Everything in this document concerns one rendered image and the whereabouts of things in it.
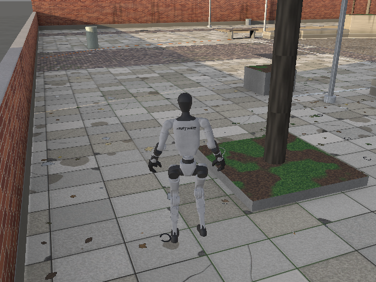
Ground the robot right forearm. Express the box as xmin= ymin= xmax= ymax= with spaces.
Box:
xmin=211 ymin=140 xmax=223 ymax=161

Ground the robot left shin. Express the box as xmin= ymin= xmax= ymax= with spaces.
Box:
xmin=170 ymin=196 xmax=179 ymax=235

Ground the left robot upper arm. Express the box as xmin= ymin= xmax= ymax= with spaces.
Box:
xmin=157 ymin=119 xmax=174 ymax=151

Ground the robot left foot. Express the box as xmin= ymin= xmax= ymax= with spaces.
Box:
xmin=171 ymin=228 xmax=179 ymax=243

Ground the robot left forearm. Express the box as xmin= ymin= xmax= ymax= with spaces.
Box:
xmin=150 ymin=143 xmax=162 ymax=163

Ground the robot left hand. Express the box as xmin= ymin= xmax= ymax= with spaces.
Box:
xmin=148 ymin=160 xmax=162 ymax=173

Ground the robot right hand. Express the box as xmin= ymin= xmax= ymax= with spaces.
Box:
xmin=212 ymin=158 xmax=226 ymax=171

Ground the right robot upper arm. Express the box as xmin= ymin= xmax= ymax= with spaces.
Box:
xmin=198 ymin=117 xmax=216 ymax=149

